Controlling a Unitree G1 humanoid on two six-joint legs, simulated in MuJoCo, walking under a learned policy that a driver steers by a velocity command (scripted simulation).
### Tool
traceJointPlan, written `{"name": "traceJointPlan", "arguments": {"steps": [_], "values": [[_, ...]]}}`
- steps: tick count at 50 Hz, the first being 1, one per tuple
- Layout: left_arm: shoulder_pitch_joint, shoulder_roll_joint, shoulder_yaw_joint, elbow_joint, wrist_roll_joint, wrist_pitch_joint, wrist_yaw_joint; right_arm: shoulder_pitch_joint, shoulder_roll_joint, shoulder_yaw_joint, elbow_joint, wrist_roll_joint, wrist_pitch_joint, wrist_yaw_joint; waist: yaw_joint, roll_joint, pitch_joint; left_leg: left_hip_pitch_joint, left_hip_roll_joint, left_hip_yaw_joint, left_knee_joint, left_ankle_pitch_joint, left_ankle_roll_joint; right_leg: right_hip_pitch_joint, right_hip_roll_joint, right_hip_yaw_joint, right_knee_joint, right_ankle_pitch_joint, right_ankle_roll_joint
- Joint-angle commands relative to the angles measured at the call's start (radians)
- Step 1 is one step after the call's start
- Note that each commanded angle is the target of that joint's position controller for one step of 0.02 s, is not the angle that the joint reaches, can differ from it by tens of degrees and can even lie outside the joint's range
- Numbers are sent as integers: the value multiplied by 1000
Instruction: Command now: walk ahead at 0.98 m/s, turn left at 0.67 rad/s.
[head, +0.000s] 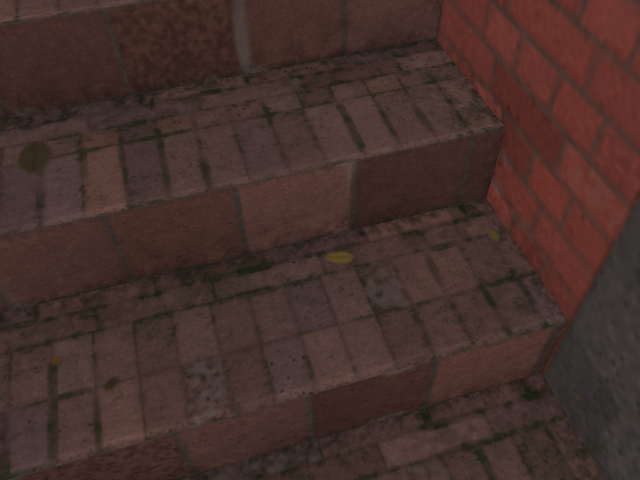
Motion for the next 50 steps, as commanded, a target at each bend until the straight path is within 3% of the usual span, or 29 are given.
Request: {"name": "traceJointPlan", "arguments": {"steps": [1, 2, 4, 7, 9, 10, 11, 12, 13, 14, 17, 21, 24, 26, 27, 29, 30, 31, 32, 33, 35, 38, 42, 44, 45, 47, 48, 49, 50], "values": [[-132, 45, -22, -267, 54, -28, -22, 150, -114, -42, 15, -14, 15, -21, 86, -72, -30, 394, 452, -734, -250, 220, 236, -738, -96, 159, 480, -151, -29], [-188, 1, -40, -303, 77, -7, -35, 124, -107, -30, 9, -8, 5, -23, 118, -101, 62, 207, 384, -641, -265, 142, 178, -778, -107, 109, 479, -181, -31], [-349, -47, -72, -419, 48, 24, -35, 61, -95, -4, -6, -2, -19, -9, 135, -112, 229, -235, 264, -461, -388, 251, 97, -671, -132, -39, 241, -155, -13], [-526, -42, -81, -567, 33, 25, 18, 188, -108, -11, 58, 24, -39, -3, 59, 44, 190, -171, 240, -429, -465, 717, 80, -689, -176, -89, 152, -339, -21], [-348, -18, -79, -494, -26, 14, 27, 244, -122, -24, 25, 110, -24, -29, 80, -93, -111, -306, 144, -341, -360, 1604, 73, 181, -16, -232, -373, -241, -1], [-85, 39, -37, -472, -45, 30, 46, 225, -281, -75, 19, 91, -44, -8, 228, 146, -311, -126, 239, -408, -103, 1946, 81, 324, -27, -117, -449, -162, -26], [161, 135, 20, -393, -14, 37, 50, 104, -319, -107, -8, 72, -72, 11, 347, 210, -486, 42, 248, -414, 243, 1916, 34, 354, -82, 45, -618, -221, -75], [274, 311, 80, -327, 35, 35, 50, 2, -178, -93, -95, 89, -102, 46, 340, -183, -591, -75, 75, -343, 724, 1176, -41, 452, -357, 620, -1028, -454, -196], [135, 345, 92, -309, 18, 38, 59, -47, -102, -86, -163, 25, -114, 51, 250, -473, -582, -308, -36, -284, 1225, 255, -84, 498, -522, 1034, -1342, -81, -268], [-5, 241, 84, -303, -4, 27, 44, -47, -61, -76, -191, -19, -94, 42, 160, -261, -482, -474, 37, -296, 1475, 248, -69, 424, -535, 912, -1227, -223, -272], [50, -30, 29, -7, -3, -1, -7, -178, 181, 2, -291, -32, -26, 46, 24, 39, -41, -873, 109, -238, 1716, 171, 13, 205, -398, 346, -1160, -187, -128], [51, -36, 23, 124, 28, -62, -47, -310, 202, 30, -408, 45, 48, 4, -33, -62, 134, -1060, 84, -151, 1854, -194, -1, 151, -401, -69, -1390, 332, -48], [30, -1, 13, 168, 11, -69, -58, -426, 199, 50, -505, 35, 88, -41, -149, 7, 224, -1054, 117, -88, 1565, -244, 14, 60, -328, -296, -1508, 497, 26], [16, 130, 38, 137, -38, -63, -23, -379, 101, 45, -512, 23, 115, -21, -202, 38, 85, -481, 93, 121, 1062, -87, -12, -135, -251, -424, -1615, 909, 7], [37, 216, 55, 69, -105, -68, 10, -269, 3, 14, -440, -4, 135, 3, -198, 36, -126, -110, -6, 211, 1017, 14, -40, -106, -272, -374, -1533, 1487, -55], [-8, 478, 129, -23, -106, -76, 10, 35, -75, -38, -358, 21, 181, -16, -339, -112, -433, 82, -37, 147, 936, -21, -27, 209, -372, -304, -1065, 2175, -96], [-93, 491, 156, -87, -126, -91, -21, 187, -132, -54, -344, 13, 177, -14, -366, -216, -477, 156, -2, 63, 721, -155, -14, 298, -412, -213, -809, 2138, -110], [-55, 376, 150, -109, -118, -93, -59, 128, -158, -76, -321, 32, 153, -6, -276, -175, -432, 226, -3, -67, 397, -172, 24, 249, -361, -163, -524, 1511, -104], [-59, 169, 117, -136, -80, -78, -93, -135, -134, -99, -307, 80, 123, 2, -161, 34, -186, 85, -28, -311, 93, -124, 122, -14, -182, -113, -156, 249, -76], [-133, 64, 82, -337, -21, -63, -119, -203, -176, -90, -315, 30, 111, 2, -55, 245, -174, 168, 159, -901, -24, 212, 311, -518, -9, 15, 430, 7, 4], [-287, -86, 5, -465, 28, -76, -85, -60, -163, -91, -217, -10, 91, -25, -28, 33, -148, 114, 237, -1037, -235, -80, 264, -730, -54, 122, 757, -20, -45], [-337, -25, -26, -506, 55, -42, -36, 74, -90, -70, -99, -29, 21, -43, 8, -32, 28, 63, 213, -857, -205, 175, 199, -887, -106, 168, 718, -261, -43], [-631, -148, -93, -615, 52, -4, 11, 227, -77, -55, 50, -7, -12, -27, 11, -54, 135, -24, 207, -465, -362, 214, 46, -990, -172, 58, 366, -523, -114], [-468, -73, -74, -558, -1, 8, 3, -12, -116, -63, -66, 51, -12, -24, 121, -135, -1, -576, 193, -311, -627, 654, 65, 20, -154, -135, -256, -128, -70], [-343, -48, -54, -481, -28, 23, 3, 44, -206, -85, -70, 85, -35, -18, 140, -34, -190, -486, 239, -296, -520, 1200, 80, 308, -48, -210, -250, -46, -58], [-16, 40, 5, -368, -21, 46, 38, 34, -317, -142, -99, 60, -44, 3, 283, 139, -473, -1, 283, -255, 85, 1887, 10, 311, -23, -41, -544, -188, -100], [91, 143, 46, -329, -3, 29, 26, 10, -271, -143, -138, 39, -56, 5, 325, -75, -557, -33, 213, -262, 578, 1546, -44, 437, -125, 278, -768, -288, -214], [164, 197, 69, -197, -27, 41, 11, -192, -79, -93, -170, -41, -66, 26, 361, -334, -367, -247, -31, -195, 974, 343, -93, 368, -129, 395, -1063, 16, -241], [-98, 172, 71, -228, -41, 29, 5, 56, 36, -67, -240, -62, -54, 30, 41, -396, -372, -539, -76, -351, 1392, 176, -119, 426, -318, 866, -1225, 243, -341]]}}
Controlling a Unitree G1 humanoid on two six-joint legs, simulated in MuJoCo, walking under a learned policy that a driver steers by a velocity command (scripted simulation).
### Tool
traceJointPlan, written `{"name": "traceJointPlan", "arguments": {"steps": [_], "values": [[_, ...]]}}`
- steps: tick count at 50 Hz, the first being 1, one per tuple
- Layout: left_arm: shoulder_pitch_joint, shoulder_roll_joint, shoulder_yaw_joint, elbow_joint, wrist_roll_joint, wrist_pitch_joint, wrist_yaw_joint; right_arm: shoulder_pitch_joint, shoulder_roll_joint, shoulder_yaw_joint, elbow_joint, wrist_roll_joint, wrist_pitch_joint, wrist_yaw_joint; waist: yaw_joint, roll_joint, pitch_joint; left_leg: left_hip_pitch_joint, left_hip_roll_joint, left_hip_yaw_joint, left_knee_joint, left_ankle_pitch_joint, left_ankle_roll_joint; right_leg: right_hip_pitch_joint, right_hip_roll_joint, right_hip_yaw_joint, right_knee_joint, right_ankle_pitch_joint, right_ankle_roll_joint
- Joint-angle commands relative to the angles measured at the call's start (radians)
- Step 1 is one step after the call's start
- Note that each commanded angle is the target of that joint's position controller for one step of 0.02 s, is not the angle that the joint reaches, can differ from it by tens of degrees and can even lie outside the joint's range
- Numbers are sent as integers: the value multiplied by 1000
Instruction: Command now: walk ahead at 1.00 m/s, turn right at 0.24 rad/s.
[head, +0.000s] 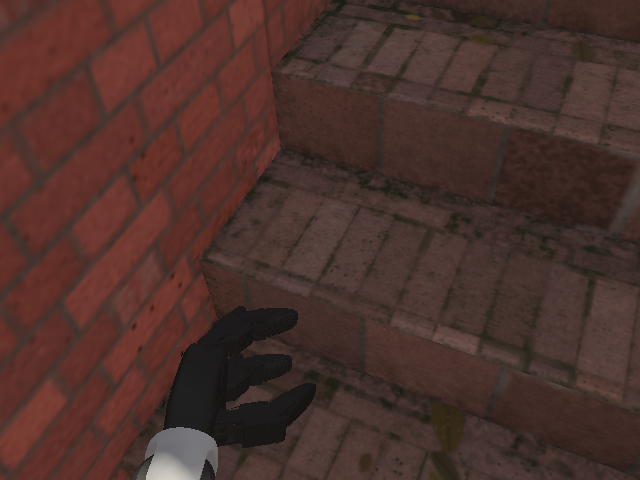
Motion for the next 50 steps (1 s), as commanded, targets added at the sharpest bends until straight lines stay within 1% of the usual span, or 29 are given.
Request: {"name": "traceJointPlan", "arguments": {"steps": [1, 3, 5, 7, 10, 12, 13, 14, 15, 16, 17, 18, 20, 21, 25, 29, 31, 32, 33, 35, 36, 37, 38, 39, 41, 45, 47, 49, 50], "values": [[217, 265, 157, 130, -46, 10, -14, -91, 66, 47, -268, -91, -35, 19, -36, -232, -222, -613, -2, 23, 1061, -96, -39, 732, -244, 907, -780, 332, -252], [386, 173, 144, 283, -35, 3, -27, -289, 144, 99, -363, -97, -3, 12, -14, -47, -13, -835, 41, 79, 1229, -233, -33, 647, -176, 647, -789, 227, -199], [480, 140, 140, 363, -25, -27, -43, -344, 202, 133, -402, -74, 24, -2, -12, -100, 104, -972, 67, 125, 1295, -309, -22, 610, -124, 448, -800, 481, -149], [496, 178, 133, 372, -13, -47, -40, -448, 192, 154, -474, -51, 28, -19, -17, -19, 204, -950, 100, 197, 1067, -406, -40, 454, -99, 390, -928, 539, -109], [609, 242, 145, 404, -3, -63, -27, -633, 197, 170, -593, -56, 33, -38, 19, -142, 228, -1074, 126, 256, 1122, -577, -56, 488, -163, 466, -1103, 784, -172], [634, 268, 169, 420, -63, -34, -11, -701, 182, 189, -655, -39, 31, -36, 28, -29, 135, -587, 129, 338, 531, -522, -43, 347, -122, 337, -1301, 1014, -154], [634, 269, 168, 397, -92, -23, -1, -603, 165, 182, -567, -3, 43, -40, -2, 26, -37, -110, -12, 470, 339, -467, -75, 214, -34, 246, -1189, 1540, -121], [638, 415, 206, 382, -100, -54, 10, -417, 154, 154, -577, 54, 36, -60, -121, -179, -231, 236, -4, 362, 305, -376, -67, 245, -129, 343, -1025, 2100, -144], [533, 572, 260, 343, -103, -96, -5, -207, 34, 97, -529, 48, 66, -84, -276, -281, -413, 288, 25, 237, 173, -410, -66, 486, -210, 414, -790, 2359, -138], [446, 578, 287, 311, -111, -140, -32, -66, -82, 37, -477, 7, 71, -88, -362, -261, -493, 335, 16, 176, -13, -498, -39, 599, -175, 446, -492, 2419, -119], [373, 405, 258, 281, -86, -162, -65, -41, -155, 8, -407, -16, 56, -95, -310, -47, -412, 389, 176, -138, -289, -572, 22, 406, -12, 437, -127, 1530, -83], [391, 292, 235, 195, -88, -156, -64, -118, -203, -13, -370, -28, 53, -105, -198, 335, -442, 394, 492, -785, -618, -371, 158, 130, 159, 340, 483, 491, -16], [345, 155, 182, 85, 18, -105, -45, -281, 21, 32, -288, -5, 24, -63, -27, -105, -186, 136, 491, -637, -620, -674, 175, -42, 18, 278, 800, 473, -19], [292, 85, 151, 47, 31, -67, -41, -246, 88, 50, -176, -10, -4, -51, 15, -176, -2, 72, 469, -445, -611, -663, 148, -233, 2, 221, 972, 387, -48], [121, 47, 111, -13, -21, 2, -47, -8, 109, 64, 26, -45, -78, -42, -20, -71, 168, 304, 450, -40, -674, -186, 47, -695, -1, 240, 1175, 41, -97], [-115, -14, 62, -166, -14, 68, -10, -134, 112, 107, 94, -19, -79, -17, 157, -92, 317, -143, 347, 379, -951, -5, -93, -505, -17, 106, 810, -48, -98], [10, 73, 66, -139, -25, 98, -29, -169, -23, 83, 83, 35, -64, -41, 227, -88, 182, -366, 258, 532, -1074, 386, -32, 98, -31, -105, 316, 156, -60], [116, 161, 96, -42, -12, 107, -50, -131, -104, 77, 35, 100, -78, -66, 207, -106, -15, -344, 272, 497, -977, 1052, 35, 459, 84, -209, 312, 256, -34], [245, 193, 117, -36, -22, 119, -36, -60, -277, 43, 31, 105, -110, -63, 263, 4, -159, -147, 342, 465, -819, 1540, 64, 590, 101, -201, 237, 213, -22], [559, 318, 173, 20, -3, 130, -39, -210, -430, -41, -85, 108, -122, -23, 415, 117, -446, 200, 432, 364, -228, 1869, 68, 741, 138, -61, -78, 51, -36], [440, 372, 207, 43, -13, 113, -58, -172, -314, -37, -131, 97, -109, 6, 308, 39, -395, 120, 331, 295, 123, 1158, 24, 764, 189, 115, -455, 63, -61], [280, 456, 241, 58, -26, 113, -51, -210, -145, -3, -255, 39, -103, 45, 178, -365, -286, -459, 80, 229, 670, -40, -85, 904, -14, 716, -732, 269, -233], [250, 420, 231, 24, 0, 125, -25, -236, -82, 22, -337, -24, -105, 54, 151, -212, -338, -639, 71, 61, 1106, -112, -104, 896, -148, 946, -822, 229, -330], [301, 410, 226, 91, -16, 103, -24, -309, -25, 48, -387, -36, -97, 49, 143, -77, -268, -723, 78, 63, 1242, -175, -97, 804, -159, 969, -871, 42, -326], [438, 351, 204, 278, 5, 42, -35, -397, 154, 136, -474, -55, -76, 5, 76, -55, 52, -997, 116, 87, 1409, -393, -44, 634, -79, 740, -811, 157, -252], [471, 272, 171, 402, 30, 5, -48, -570, 190, 181, -575, -29, -33, -49, 7, -131, 210, -1084, 161, 173, 1276, -689, -34, 402, -69, 440, -1003, 525, -148], [378, 308, 170, 375, -22, -2, -38, -586, 126, 195, -608, -27, -11, -51, -65, -62, 192, -607, 194, 260, 631, -628, -47, 100, -61, 289, -1246, 686, -157], [374, 400, 200, 330, -87, -32, -23, -276, 40, 140, -436, 17, 4, -49, -157, -62, -182, 222, 23, 401, 404, -348, -88, 36, -55, 212, -1116, 1625, -184], [303, 508, 240, 296, -61, -63, -46, -46, -29, 101, -370, 28, 17, -66, -268, -185, -326, 313, 25, 399, 343, -315, -102, 259, -124, 196, -916, 2113, -156]]}}
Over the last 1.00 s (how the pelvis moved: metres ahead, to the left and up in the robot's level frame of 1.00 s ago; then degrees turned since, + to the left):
0.85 0.17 0.44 41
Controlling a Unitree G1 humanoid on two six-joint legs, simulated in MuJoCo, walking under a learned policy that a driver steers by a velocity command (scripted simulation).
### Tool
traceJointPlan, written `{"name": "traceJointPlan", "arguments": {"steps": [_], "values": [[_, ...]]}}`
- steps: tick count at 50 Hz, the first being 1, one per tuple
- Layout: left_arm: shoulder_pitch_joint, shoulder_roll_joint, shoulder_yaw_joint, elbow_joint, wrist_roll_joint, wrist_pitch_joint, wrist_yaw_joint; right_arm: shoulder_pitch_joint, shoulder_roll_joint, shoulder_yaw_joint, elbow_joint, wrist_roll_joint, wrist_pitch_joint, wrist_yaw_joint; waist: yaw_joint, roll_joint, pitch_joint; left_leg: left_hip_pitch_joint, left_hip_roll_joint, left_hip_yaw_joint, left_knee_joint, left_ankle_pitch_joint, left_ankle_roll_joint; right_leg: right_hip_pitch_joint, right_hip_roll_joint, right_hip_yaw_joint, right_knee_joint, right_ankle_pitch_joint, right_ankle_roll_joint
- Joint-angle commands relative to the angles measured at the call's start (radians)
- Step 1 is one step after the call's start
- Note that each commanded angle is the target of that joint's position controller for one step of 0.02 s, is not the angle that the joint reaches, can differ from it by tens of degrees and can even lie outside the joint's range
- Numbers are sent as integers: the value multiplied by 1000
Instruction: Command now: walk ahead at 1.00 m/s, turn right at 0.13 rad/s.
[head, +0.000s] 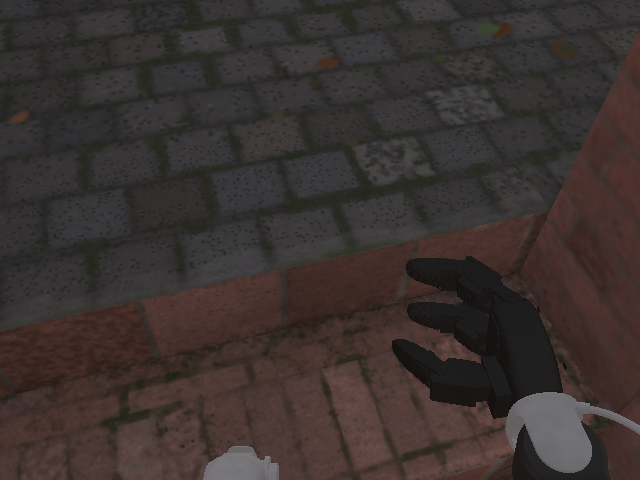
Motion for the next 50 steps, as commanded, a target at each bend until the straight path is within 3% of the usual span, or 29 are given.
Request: {"name": "traceJointPlan", "arguments": {"steps": [1, 2, 3, 4, 5, 7, 11, 15, 16, 17, 18, 19, 20, 21, 22, 24, 25, 28, 30, 32, 33, 34, 36, 37, 38, 39, 41, 44, 50], "values": [[-295, 285, 90, -212, -15, -83, -17, 683, -292, -142, 195, 15, 45, -36, -372, -53, -450, 1196, -118, -2, -411, 45, 30, -322, -215, -22, 379, 1867, -29], [-444, 257, 97, -273, 6, -97, -18, 871, -416, -187, 294, 9, 21, -15, -497, 211, -452, 1279, -83, -68, -696, 195, 121, -346, -57, -64, 957, 1485, 60], [-550, 21, 24, -323, 93, -109, -20, 773, -388, -200, 402, 33, 28, 10, -390, 464, -233, 1205, -19, -362, -994, 533, 184, -614, 198, -70, 1406, 76, 95], [-175, -117, -14, -408, 117, -93, -33, 463, -374, -203, 315, 22, 23, 9, 4, 420, -356, 1271, 177, -883, -1085, 437, 311, -860, 173, 134, 1784, -29, 76], [-211, -103, -34, -424, 127, -81, -36, 389, -257, -179, 304, 37, 29, 25, 18, 181, -260, 1166, 184, -983, -1171, 58, 322, -934, 65, -5, 1947, -36, 71], [-365, -205, -93, -529, 139, -36, -9, 488, -163, -154, 437, 24, 11, 40, 45, 4, 41, 996, 128, -709, -1163, 139, 263, -1200, -15, -55, 2122, -188, 50], [-592, -250, -145, -641, 90, 14, 24, 631, -151, -135, 536, 9, -28, 38, 13, 29, 232, 770, 34, -421, -1277, 357, 177, -1367, -63, -201, 2075, -418, 67], [-714, -216, -169, -754, 44, 20, 41, 645, -218, -157, 526, 60, 3, 15, 7, 30, 110, 482, 13, -316, -1670, 735, 203, -659, -122, -351, 1283, -306, 86], [-628, -205, -153, -693, 11, 9, 37, 653, -223, -154, 495, 94, -4, 4, 40, -16, -59, 446, -4, -289, -1565, 1295, 199, -229, -26, -414, 1149, -203, 104], [-478, -184, -124, -654, -9, 9, 48, 672, -354, -193, 479, 107, -24, -6, 118, 106, -248, 576, 49, -310, -1394, 1933, 200, -22, 10, -366, 1136, -170, 100], [-299, -87, -62, -607, 4, 29, 56, 564, -467, -245, 429, 82, -49, 2, 221, 284, -351, 876, 115, -377, -1155, 2194, 188, -106, -29, -255, 975, -291, 84], [-193, 6, -26, -549, 12, 25, 38, 493, -494, -273, 390, 88, -71, 17, 278, 244, -440, 996, 114, -411, -913, 2199, 154, -28, -19, -227, 745, -270, 73], [-180, 81, 14, -508, 24, 17, 43, 454, -439, -281, 371, 67, -107, 54, 270, 175, -450, 926, 48, -425, -630, 1879, 128, 79, -64, -101, 615, -345, 33], [-200, 175, 36, -432, 58, -3, 29, 463, -219, -244, 306, 102, -106, 81, 145, -275, -437, 558, -185, -303, -55, 512, 46, 196, -427, 500, 367, 34, -138], [-218, 116, 40, -422, 55, 15, 21, 509, -254, -242, 282, 54, -89, 60, 123, -106, -492, 458, -145, -299, 346, 332, 41, 121, -524, 738, 187, -156, -167], [-253, -82, -10, -244, 29, -26, 8, 360, -88, -182, 199, -8, -31, 48, 34, 94, -85, 125, -43, -190, 543, 349, 100, -45, -453, 456, 171, -590, -101], [-157, -55, -10, -149, 54, -60, -1, 206, 13, -141, 131, -15, -2, 34, 86, -3, 43, -151, -70, -156, 902, 139, 128, -6, -478, 355, 96, -427, -92], [-62, -154, -57, -18, 62, -85, 22, 199, 16, -111, 78, 43, 71, 25, -66, 86, 230, -219, -70, -255, 833, 8, 136, -219, -390, -64, -11, -66, 65], [-96, -88, -57, -9, 53, -114, 9, 105, 26, -95, -6, 40, 120, -3, -122, -21, 297, -265, -93, -222, 856, -166, 109, -336, -452, -118, -180, 127, 62], [-116, -59, -63, 10, 16, -95, 14, 24, 21, -74, -44, 35, 125, -5, -160, 42, 308, -50, -81, -79, 411, -140, 108, -503, -310, -330, -322, 277, 93], [-321, 71, -38, 9, 101, -47, -112, -172, -265, -58, -181, -46, 145, 81, -261, 179, -180, 430, -10, -64, -184, 83, 181, -714, -165, -286, -224, 367, 47], [-240, 247, 9, -9, 102, -58, -146, -107, -197, -61, -108, -60, 165, 125, -294, -91, -240, 929, -95, 80, -141, 329, 14, -868, -221, -227, -329, 830, -37], [-339, 443, 90, -59, 46, -89, -157, 178, -240, -55, 38, 27, 201, 176, -370, -54, -302, 873, -164, 125, -412, 440, 9, -475, -268, -247, -75, 1526, -4], [-315, 404, 81, -103, 40, -98, -131, 400, -301, -78, 189, -7, 182, 147, -365, 6, -338, 1015, -169, 56, -752, 432, 47, -353, -317, -187, 221, 1586, 44], [-8, 169, 15, -47, 90, -85, -143, 773, -383, -114, 329, -10, 175, 73, -305, 312, -668, 1592, 109, -341, -660, 1454, 297, -581, -282, -151, 724, 663, 156], [267, 184, 36, -12, 82, -57, -160, 841, -400, -104, 356, -39, 146, 126, -210, 470, -891, 1530, 402, -924, -851, 1672, 512, -599, -41, 70, 1341, -160, 168], [42, 25, 16, -89, 28, -39, -96, 548, -384, -128, 443, 28, 26, 124, -82, 313, -320, 988, 357, -594, -893, 1128, 305, -825, -68, 54, 1609, -119, 155], [-58, -59, -37, -142, 84, -14, -48, 226, -77, -55, 469, 56, -24, 88, 68, 94, -249, 874, 257, -296, -926, 899, 145, -830, -191, -21, 1339, -221, 164], [-203, -13, -19, -205, 44, -29, -110, 91, -335, -178, 343, -10, -54, 14, 72, 116, -93, 663, 177, 129, -1296, 618, 76, -454, -216, -220, 912, -80, 207]]}}
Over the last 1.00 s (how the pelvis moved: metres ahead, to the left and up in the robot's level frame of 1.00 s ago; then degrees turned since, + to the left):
0.78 -0.31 0.49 -44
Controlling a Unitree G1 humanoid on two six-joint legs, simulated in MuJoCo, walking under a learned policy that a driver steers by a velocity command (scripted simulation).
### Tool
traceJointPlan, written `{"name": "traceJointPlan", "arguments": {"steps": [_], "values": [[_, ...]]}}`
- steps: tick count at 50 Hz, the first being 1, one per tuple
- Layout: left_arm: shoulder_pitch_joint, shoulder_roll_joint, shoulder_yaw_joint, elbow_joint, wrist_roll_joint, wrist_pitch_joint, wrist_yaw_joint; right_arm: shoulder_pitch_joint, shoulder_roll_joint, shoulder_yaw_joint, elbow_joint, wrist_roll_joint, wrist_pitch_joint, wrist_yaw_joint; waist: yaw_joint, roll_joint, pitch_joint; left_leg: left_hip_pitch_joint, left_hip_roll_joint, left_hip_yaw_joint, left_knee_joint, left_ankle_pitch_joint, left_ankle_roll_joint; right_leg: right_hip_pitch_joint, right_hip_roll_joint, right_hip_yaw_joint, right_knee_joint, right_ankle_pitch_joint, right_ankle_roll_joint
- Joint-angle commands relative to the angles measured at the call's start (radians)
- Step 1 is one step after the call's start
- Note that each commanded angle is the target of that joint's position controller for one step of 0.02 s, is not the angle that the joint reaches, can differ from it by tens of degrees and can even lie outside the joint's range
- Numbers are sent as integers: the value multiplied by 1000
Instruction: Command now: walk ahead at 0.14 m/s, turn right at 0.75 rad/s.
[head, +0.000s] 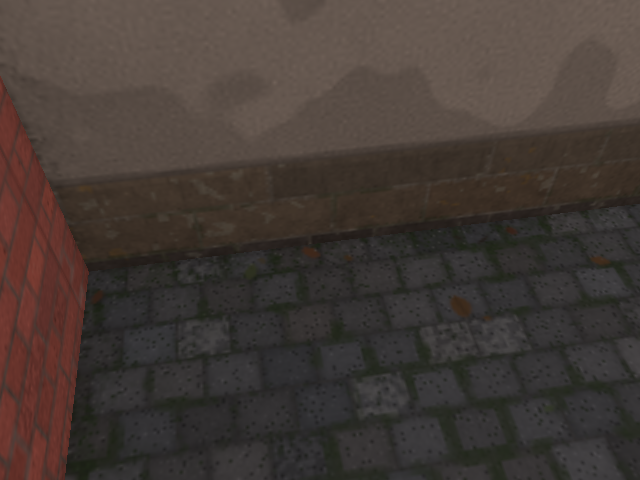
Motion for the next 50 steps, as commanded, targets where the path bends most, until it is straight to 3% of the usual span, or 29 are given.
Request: {"name": "traceJointPlan", "arguments": {"steps": [1, 4, 6, 10, 11, 12, 13, 14, 16, 17, 19, 21, 24, 26, 27, 28, 29, 30, 31, 34, 38, 41, 43, 44, 45, 46, 47, 48, 50], "values": [[40, 22, 5, -25, -4, -18, -46, -343, -171, -68, -229, -30, -52, -23, 89, 57, -18, -127, 112, 73, -309, 366, 130, 377, -29, -51, -249, 173, -17], [-3, 31, 10, -50, -26, -16, -44, -242, -172, -83, -209, -42, -48, -15, 64, 54, 45, 118, 248, 1, -320, 441, 192, 317, -53, 0, -459, 208, -52], [19, 51, 19, -66, -12, -4, -26, -216, -208, -101, -219, -54, -43, -1, 57, 20, 67, 259, 323, -19, -295, 480, 212, 294, -60, 18, -516, 174, -51], [-46, 83, 49, -115, -5, -14, -1, -198, -202, -108, -241, -26, -18, -21, 29, -11, 47, 387, 263, 79, -140, 465, 123, 427, 40, -68, -730, 209, -143], [-25, 141, 77, -108, -9, -31, 16, -136, -163, -103, -252, -12, -11, -22, 13, -94, -10, 388, 168, 124, -13, 422, 51, 557, 95, -58, -826, 512, -209], [47, 268, 116, -108, -8, -38, 36, -88, -88, -90, -309, -6, -6, -29, -14, -263, -125, 256, 23, 169, 192, 88, -71, 796, -1, 162, -846, 1088, -376], [153, 355, 133, -112, -29, -28, 48, -55, -10, -68, -399, -27, -15, -25, -23, -410, -292, -47, -107, 90, 388, -522, -160, 1109, -209, 609, -973, 1097, -612], [76, 226, 109, -142, -125, 27, 54, -326, -240, -119, -344, 69, 41, -40, 104, -189, 81, -459, -163, -66, 684, -534, -173, 984, -194, 663, -921, 968, -529], [50, 253, 113, -204, -120, 48, 84, -308, -110, -90, -375, 36, 65, -38, 85, -101, -78, -411, -90, -228, 754, -417, -100, 909, -173, 546, -919, 848, -403], [-12, 241, 114, -225, -121, 59, 95, -284, -99, -89, -369, 18, 74, -47, 44, -44, -67, -348, -76, -248, 690, -324, -82, 768, -143, 501, -940, 743, -349], [-108, 185, 90, -268, -97, 79, 103, -244, -71, -79, -355, 23, 93, -45, -23, -53, -74, -216, -93, -230, 573, -224, -59, 560, -91, 443, -968, 587, -319], [-159, 180, 90, -304, -78, 84, 109, -197, -63, -77, -325, 16, 99, -58, -34, -98, -116, -114, -124, -209, 408, -124, -54, 449, -31, 399, -925, 551, -284], [-126, 196, 96, -316, -89, 102, 115, -160, -53, -71, -293, 26, 98, -52, -17, -135, -183, 61, -173, -179, 197, 16, -49, 398, 14, 417, -891, 474, -238], [-91, 166, 86, -303, -88, 104, 93, -138, -50, -78, -303, 21, 101, -40, -39, -139, -135, 186, -157, -176, -68, 176, -25, 349, 88, 395, -811, 254, -163], [-34, 104, 71, -292, -82, 105, 85, -113, -91, -91, -304, 7, 108, -48, -21, -6, -132, 345, 18, -305, -66, 353, 38, 196, 154, 306, -607, -88, -98], [67, 77, 61, -285, -55, 105, 71, -121, -151, -100, -344, -16, 113, -59, 40, 215, -177, 352, 295, -546, -87, 561, 172, 105, 222, 159, -306, -357, -25], [73, 157, 81, -305, -64, 98, 63, -162, -162, -107, -361, -37, 108, -63, 67, 297, -201, 264, 400, -689, -169, 432, 282, 84, 128, 134, -89, -324, 8], [34, 194, 90, -288, -87, 107, 68, -212, -120, -100, -380, -27, 101, -72, 52, 248, -110, 193, 326, -621, -192, 207, 264, 70, 66, 119, -4, -237, 16], [18, 199, 94, -273, -90, 123, 78, -247, -87, -91, -381, -3, 102, -80, 48, 190, -19, 132, 243, -502, -207, 93, 212, 58, 38, 104, 60, -172, 28], [-53, 184, 88, -292, -69, 156, 78, -249, -107, -84, -373, 26, 101, -96, 12, 94, 28, 78, 156, -297, -229, 131, 168, 104, 19, 57, 66, -76, 35], [-84, 89, 51, -282, -71, 144, 59, -213, -119, -92, -349, 15, 108, -78, -21, 103, -5, 155, 138, -133, -173, 199, 150, 236, 1, 1, -277, -91, 29], [-65, 93, 48, -259, -87, 151, 36, -187, -173, -115, -348, 13, 109, -67, -15, 87, -55, 151, 194, -92, -91, 173, 121, 399, 21, -51, -499, -87, -16], [14, 124, 74, -221, -84, 151, 37, -168, -128, -103, -340, 21, 117, -54, 36, 38, -78, 87, 155, -15, 43, 45, 46, 585, 81, -74, -727, 21, -76], [58, 229, 109, -216, -68, 139, 52, -117, -85, -101, -342, 11, 125, -53, 32, -206, -14, -128, 39, 98, 364, -172, -43, 698, -37, 198, -886, 329, -147], [4, 391, 138, -237, -53, 123, 56, -203, -55, -78, -458, -9, 116, -46, 3, -484, -54, -440, -96, -2, 603, -393, -94, 775, -206, 642, -917, 486, -364], [39, 350, 133, -250, -28, 105, 41, -282, -124, -97, -460, 20, 111, -42, 94, -333, -130, -475, -95, -157, 768, -406, -66, 801, -229, 650, -932, 497, -433], [32, 304, 120, -225, -31, 93, 42, -302, -120, -95, -468, 37, 108, -42, 85, -247, -106, -494, -83, -192, 804, -336, -40, 794, -206, 605, -936, 444, -392], [-43, 265, 108, -232, -54, 98, 53, -297, -107, -94, -452, 35, 106, -56, 51, -186, -44, -502, -63, -213, 748, -254, -25, 725, -154, 547, -913, 406, -331], [-109, 203, 85, -252, -76, 129, 91, -284, -91, -89, -442, 6, 115, -66, 10, -163, -54, -446, -64, -227, 702, -140, -46, 645, -107, 499, -891, 342, -299]]}}
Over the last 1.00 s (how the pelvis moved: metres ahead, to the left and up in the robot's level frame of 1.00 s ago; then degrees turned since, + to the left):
0.74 0.24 0.51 10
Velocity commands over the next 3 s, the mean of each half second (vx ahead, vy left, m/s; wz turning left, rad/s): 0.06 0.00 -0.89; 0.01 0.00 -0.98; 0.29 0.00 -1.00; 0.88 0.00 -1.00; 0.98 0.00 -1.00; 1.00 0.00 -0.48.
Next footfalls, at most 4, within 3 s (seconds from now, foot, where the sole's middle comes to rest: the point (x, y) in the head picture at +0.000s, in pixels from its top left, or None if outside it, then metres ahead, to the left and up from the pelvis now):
0.22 right None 0.16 -0.16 -0.77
0.54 left None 0.26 0.05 -0.77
0.88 right None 0.06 -0.13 -0.77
1.28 left None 0.25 -0.07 -0.77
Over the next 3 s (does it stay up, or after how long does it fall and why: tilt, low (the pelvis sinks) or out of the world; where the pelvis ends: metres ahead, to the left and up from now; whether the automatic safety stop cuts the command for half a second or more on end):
stays up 0.18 -0.49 0.01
